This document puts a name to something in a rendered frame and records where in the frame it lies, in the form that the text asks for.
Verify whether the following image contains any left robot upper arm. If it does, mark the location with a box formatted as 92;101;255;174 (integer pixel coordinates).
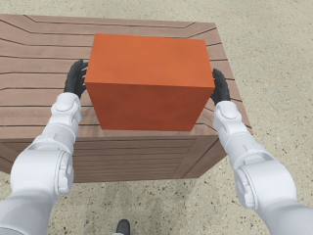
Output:
0;149;74;235

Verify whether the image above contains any pedestal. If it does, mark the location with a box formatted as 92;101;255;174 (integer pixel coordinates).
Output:
0;14;253;184

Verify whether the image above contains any robot right forearm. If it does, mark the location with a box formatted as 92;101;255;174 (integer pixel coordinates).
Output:
213;101;296;197

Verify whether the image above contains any left robot hand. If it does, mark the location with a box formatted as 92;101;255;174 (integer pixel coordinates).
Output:
64;59;89;99

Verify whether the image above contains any robot left forearm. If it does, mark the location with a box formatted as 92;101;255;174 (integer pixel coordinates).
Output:
10;92;82;191

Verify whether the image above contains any carton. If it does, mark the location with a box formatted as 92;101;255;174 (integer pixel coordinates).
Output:
84;33;215;132

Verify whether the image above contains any right robot hand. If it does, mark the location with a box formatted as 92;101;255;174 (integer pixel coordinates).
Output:
210;69;231;107

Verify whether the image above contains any robot left foot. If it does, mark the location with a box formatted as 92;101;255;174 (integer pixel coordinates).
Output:
116;219;130;235

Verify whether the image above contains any right robot upper arm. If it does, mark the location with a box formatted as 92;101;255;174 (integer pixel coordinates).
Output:
234;160;313;235

